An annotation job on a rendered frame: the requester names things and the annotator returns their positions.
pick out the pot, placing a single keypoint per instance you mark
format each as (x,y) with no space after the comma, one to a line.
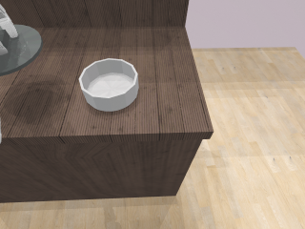
(109,84)

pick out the lid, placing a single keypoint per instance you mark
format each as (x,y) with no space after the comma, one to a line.
(22,50)

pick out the left robot hand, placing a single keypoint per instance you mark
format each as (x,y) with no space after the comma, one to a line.
(6,24)

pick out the knob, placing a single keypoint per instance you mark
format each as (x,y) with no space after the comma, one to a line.
(4,38)

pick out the table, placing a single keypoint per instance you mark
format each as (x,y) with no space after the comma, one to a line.
(56,146)

